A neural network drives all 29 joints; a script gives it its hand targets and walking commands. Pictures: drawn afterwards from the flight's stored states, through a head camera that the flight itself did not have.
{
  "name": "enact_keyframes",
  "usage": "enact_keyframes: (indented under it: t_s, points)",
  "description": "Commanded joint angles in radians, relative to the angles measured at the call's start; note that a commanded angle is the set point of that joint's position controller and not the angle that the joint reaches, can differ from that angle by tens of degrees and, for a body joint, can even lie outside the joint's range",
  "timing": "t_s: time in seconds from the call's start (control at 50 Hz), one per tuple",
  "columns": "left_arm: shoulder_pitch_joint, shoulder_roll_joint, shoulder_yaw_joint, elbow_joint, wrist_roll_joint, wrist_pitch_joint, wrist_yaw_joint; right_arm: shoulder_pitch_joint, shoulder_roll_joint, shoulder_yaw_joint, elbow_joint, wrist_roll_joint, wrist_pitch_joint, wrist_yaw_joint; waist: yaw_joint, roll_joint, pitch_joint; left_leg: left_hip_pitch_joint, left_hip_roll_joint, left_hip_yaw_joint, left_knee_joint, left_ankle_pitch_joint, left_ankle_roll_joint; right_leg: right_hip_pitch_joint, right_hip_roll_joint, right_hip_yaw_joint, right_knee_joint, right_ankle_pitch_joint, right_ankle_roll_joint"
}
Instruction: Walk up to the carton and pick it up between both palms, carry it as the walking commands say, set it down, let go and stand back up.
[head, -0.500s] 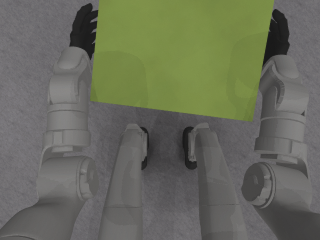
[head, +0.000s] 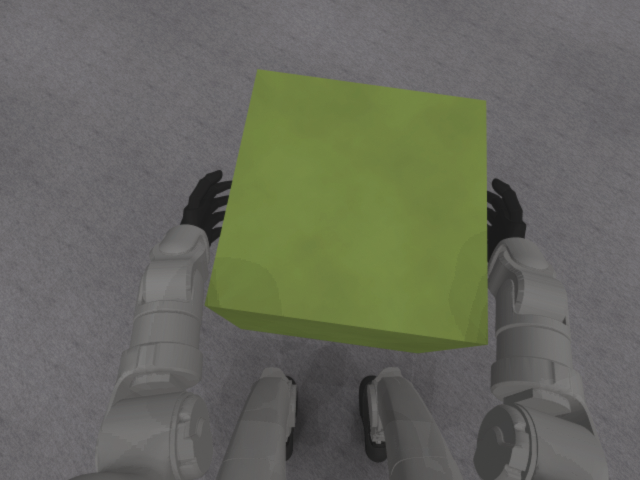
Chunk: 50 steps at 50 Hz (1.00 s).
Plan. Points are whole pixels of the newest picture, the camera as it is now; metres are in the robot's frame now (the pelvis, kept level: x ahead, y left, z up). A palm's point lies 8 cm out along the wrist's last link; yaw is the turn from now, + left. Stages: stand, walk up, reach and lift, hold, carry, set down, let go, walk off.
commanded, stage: reach and lift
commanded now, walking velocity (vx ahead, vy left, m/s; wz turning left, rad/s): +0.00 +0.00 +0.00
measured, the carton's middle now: (347, 229) +0.43 -0.02 -0.09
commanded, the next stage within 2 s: none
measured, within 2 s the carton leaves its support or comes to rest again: neither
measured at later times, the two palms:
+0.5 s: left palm (187, 210) +0.40 +0.17 +0.04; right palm (553, 226) +0.37 -0.22 +0.05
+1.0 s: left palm (152, 204) +0.37 +0.17 +0.11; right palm (588, 227) +0.35 -0.21 +0.11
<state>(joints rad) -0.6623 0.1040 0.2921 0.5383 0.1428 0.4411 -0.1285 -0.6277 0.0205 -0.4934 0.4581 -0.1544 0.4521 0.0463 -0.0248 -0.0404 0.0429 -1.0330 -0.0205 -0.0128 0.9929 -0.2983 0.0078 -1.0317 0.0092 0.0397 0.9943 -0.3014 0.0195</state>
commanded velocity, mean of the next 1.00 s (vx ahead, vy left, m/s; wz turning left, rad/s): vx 0.00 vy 0.00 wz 0.00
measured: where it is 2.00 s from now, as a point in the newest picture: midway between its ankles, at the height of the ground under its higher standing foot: (328, 433)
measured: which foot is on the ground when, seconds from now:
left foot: down 0.00-1.00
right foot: down 0.00-1.00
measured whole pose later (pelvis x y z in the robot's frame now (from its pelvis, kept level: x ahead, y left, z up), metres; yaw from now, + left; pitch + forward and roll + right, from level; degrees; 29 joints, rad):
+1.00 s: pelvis +0.11 +0.00 +0.09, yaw +1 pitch -6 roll +0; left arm -0.10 0.02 0.15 0.18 0.12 0.66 -0.12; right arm -0.07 0.06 -0.30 0.11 -0.15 0.68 0.07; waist -0.04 -0.01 0.03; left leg -0.02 -0.02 -0.03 0.35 -0.22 0.01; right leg -0.01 -0.01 0.03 0.34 -0.22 0.01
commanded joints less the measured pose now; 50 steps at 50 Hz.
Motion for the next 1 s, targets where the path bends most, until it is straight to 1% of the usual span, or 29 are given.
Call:
enact_keyframes:
  t_s: [0.0,0.06,0.1,0.12,0.16,0.22,0.24,0.26,0.3,0.32,0.34,0.36,0.44,0.48,0.5,0.54,0.58,0.6,0.62,0.64,0.7,0.72,0.74,0.76,0.78,0.86,0.9,0.92,0.98]
  points:
    - [-0.585,-0.964,-0.397,-0.003,-0.063,-0.035,-0.240,-0.592,0.975,0.629,0.075,0.129,-0.008,0.296,0.029,0.038,-0.734,0.466,-0.078,-0.032,-0.244,-0.089,0.047,0.342,0.092,-0.021,-0.238,-0.132,-0.040]
    - [-0.542,-0.972,-0.396,-0.011,-0.064,-0.022,-0.249,-0.478,0.949,0.577,0.120,0.089,0.003,0.298,-0.002,0.078,-0.678,0.512,-0.071,-0.040,-0.305,-0.039,0.038,0.388,0.093,-0.017,-0.282,-0.056,-0.047]
    - [-0.462,-0.924,-0.344,-0.043,-0.032,-0.029,-0.240,-0.400,0.951,0.553,0.125,0.067,0.014,0.294,0.016,0.050,-0.612,0.513,-0.073,-0.042,-0.329,0.017,0.040,0.420,0.090,-0.003,-0.326,0.011,-0.049]
    - [-0.421,-0.978,-0.407,-0.054,-0.051,-0.028,-0.233,-0.385,0.971,0.601,0.076,0.085,0.004,0.285,0.023,0.096,-0.696,0.594,-0.079,-0.040,-0.332,0.070,0.033,0.495,0.098,-0.011,-0.321,0.054,-0.042]
    - [-0.317,-0.949,-0.338,-0.004,-0.015,-0.018,-0.223,-0.312,0.945,0.557,0.107,0.056,0.012,0.272,-0.001,0.052,-0.588,0.563,-0.070,-0.058,-0.341,0.125,0.036,0.481,0.088,0.008,-0.347,0.121,-0.044]
    - [-0.379,-0.961,-0.472,-0.175,-0.072,-0.033,-0.204,-0.287,0.982,0.629,0.017,0.088,0.000,0.273,-0.008,0.082,-0.675,0.712,-0.068,-0.058,-0.373,0.169,0.020,0.584,0.105,-0.003,-0.361,0.160,-0.048]
    - [-0.422,-0.939,-0.441,-0.178,-0.048,-0.034,-0.197,-0.248,0.943,0.552,0.093,0.052,0.003,0.272,-0.045,0.105,-0.575,0.669,-0.073,-0.070,-0.392,0.178,0.015,0.544,0.096,-0.002,-0.382,0.159,-0.056]
    - [-0.371,-1.016,-0.503,-0.177,-0.083,-0.029,-0.195,-0.271,0.997,0.632,0.002,0.099,-0.011,0.276,-0.024,0.119,-0.680,0.759,-0.073,-0.068,-0.388,0.212,0.013,0.611,0.105,-0.012,-0.365,0.188,-0.049]
    - [-0.364,-0.976,-0.509,-0.197,-0.090,-0.037,-0.198,-0.230,0.943,0.631,-0.032,0.085,-0.006,0.269,-0.054,0.102,-0.666,0.747,-0.066,-0.061,-0.397,0.264,0.008,0.643,0.097,0.002,-0.402,0.254,-0.044]
    - [-0.229,-0.977,-0.481,-0.133,-0.068,-0.031,-0.195,-0.193,0.957,0.661,-0.030,0.101,0.004,0.266,-0.003,0.044,-0.622,0.748,-0.078,-0.062,-0.399,0.292,0.018,0.654,0.096,0.001,-0.408,0.300,-0.032]
    - [-0.255,-0.963,-0.483,-0.163,-0.063,-0.033,-0.191,-0.174,0.937,0.657,-0.025,0.093,0.006,0.267,-0.016,0.077,-0.606,0.752,-0.074,-0.070,-0.419,0.340,0.010,0.668,0.097,0.001,-0.411,0.338,-0.030]
    - [-0.235,-0.980,-0.515,-0.192,-0.101,-0.033,-0.189,-0.156,0.931,0.689,-0.076,0.092,0.001,0.261,-0.035,0.022,-0.631,0.778,-0.067,-0.083,-0.425,0.376,0.010,0.733,0.101,0.005,-0.428,0.360,-0.032]
    - [-0.063,-0.991,-0.595,-0.288,-0.123,-0.018,-0.180,-0.083,0.923,0.795,-0.233,0.155,0.009,0.243,0.003,0.053,-0.682,0.885,-0.086,-0.078,-0.454,0.609,0.004,0.862,0.093,0.005,-0.477,0.587,-0.011]
    - [-0.051,-0.940,-0.596,-0.349,-0.140,-0.025,-0.176,-0.019,0.934,0.839,-0.274,0.176,0.018,0.221,0.028,0.040,-0.647,0.853,-0.098,-0.065,-0.480,0.550,0.012,0.945,0.070,0.023,-0.499,0.683,-0.003]
    - [0.032,-0.929,-0.592,-0.323,-0.144,-0.005,-0.171,0.057,0.901,0.816,-0.248,0.166,0.038,0.212,-0.012,0.032,-0.559,0.879,-0.089,-0.073,-0.512,0.556,0.008,0.916,0.078,0.021,-0.518,0.688,0.001]
    - [0.036,-0.876,-0.555,-0.320,-0.112,0.004,-0.165,0.051,0.894,0.789,-0.246,0.145,0.054,0.200,0.011,0.021,-0.449,0.853,-0.087,-0.077,-0.543,0.488,0.018,0.907,0.073,0.019,-0.545,0.609,-0.003]
    - [0.039,-0.919,-0.707,-0.505,-0.190,0.004,-0.159,0.151,0.953,0.903,-0.359,0.206,0.071,0.199,0.001,0.017,-0.657,1.052,-0.085,-0.071,-0.566,0.652,0.009,1.031,0.083,0.017,-0.569,0.756,0.005]
    - [0.013,-0.864,-0.605,-0.433,-0.158,0.015,-0.158,0.130,0.864,0.813,-0.312,0.159,0.066,0.188,-0.026,0.064,-0.470,0.903,-0.091,-0.061,-0.582,0.559,0.008,0.960,0.057,0.031,-0.584,0.714,-0.002]
    - [0.085,-0.877,-0.635,-0.407,-0.163,0.020,-0.159,0.144,0.870,0.862,-0.354,0.183,0.069,0.182,0.002,0.042,-0.485,0.943,-0.096,-0.054,-0.587,0.554,0.012,0.986,0.052,0.035,-0.600,0.720,0.005]
    - [0.076,-0.844,-0.668,-0.458,-0.184,0.031,-0.162,0.172,0.850,0.860,-0.374,0.171,0.092,0.173,-0.022,-0.002,-0.456,0.942,-0.100,-0.051,-0.602,0.539,0.008,1.019,0.068,0.024,-0.596,0.761,0.016]
    - [0.066,-0.819,-0.630,-0.463,-0.150,0.055,-0.147,0.170,0.818,0.817,-0.370,0.158,0.105,0.168,-0.031,0.054,-0.371,0.977,-0.094,-0.066,-0.627,0.479,0.012,0.996,0.061,0.024,-0.627,0.617,0.007]
    - [0.020,-0.876,-0.734,-0.567,-0.226,0.056,-0.146,0.208,0.850,0.877,-0.391,0.180,0.126,0.167,-0.061,0.014,-0.466,1.054,-0.078,-0.077,-0.629,0.530,0.010,1.058,0.083,0.012,-0.635,0.609,0.005]
    - [0.065,-0.877,-0.710,-0.514,-0.210,0.075,-0.148,0.166,0.816,0.878,-0.423,0.200,0.128,0.162,-0.029,0.073,-0.446,1.049,-0.095,-0.058,-0.629,0.515,-0.003,1.075,0.066,0.022,-0.656,0.594,0.002]
    - [0.070,-0.838,-0.672,-0.508,-0.193,0.086,-0.143,0.183,0.784,0.844,-0.409,0.184,0.143,0.156,-0.047,0.068,-0.343,0.977,-0.092,-0.051,-0.650,0.457,0.003,1.046,0.054,0.024,-0.664,0.592,0.002]
    - [0.090,-0.841,-0.686,-0.520,-0.200,0.090,-0.136,0.141,0.816,0.881,-0.460,0.202,0.150,0.155,-0.014,0.008,-0.409,1.059,-0.087,-0.062,-0.654,0.482,0.010,1.088,0.071,0.009,-0.654,0.609,0.005]
    - [0.114,-0.829,-0.696,-0.581,-0.204,0.143,-0.111,0.177,0.775,0.883,-0.486,0.215,0.191,0.162,-0.011,0.064,-0.337,1.069,-0.079,-0.062,-0.666,0.490,-0.006,1.118,0.061,0.019,-0.680,0.524,-0.011]
    - [0.077,-0.757,-0.606,-0.496,-0.153,0.168,-0.115,0.145,0.695,0.774,-0.425,0.160,0.216,0.167,-0.028,0.053,-0.118,0.994,-0.072,-0.059,-0.686,0.312,0.001,1.001,0.059,0.015,-0.706,0.331,-0.013]
    - [0.076,-0.744,-0.625,-0.526,-0.169,0.164,-0.116,0.139,0.702,0.798,-0.435,0.159,0.228,0.172,-0.006,-0.007,-0.141,1.042,-0.056,-0.069,-0.702,0.306,0.006,1.012,0.073,0.000,-0.707,0.297,-0.015]
    - [0.036,-0.772,-0.645,-0.579,-0.204,0.187,-0.104,0.109,0.748,0.833,-0.439,0.205,0.247,0.171,0.012,0.005,-0.145,1.077,-0.062,-0.071,-0.693,0.357,0.014,1.023,0.059,0.017,-0.701,0.346,-0.017]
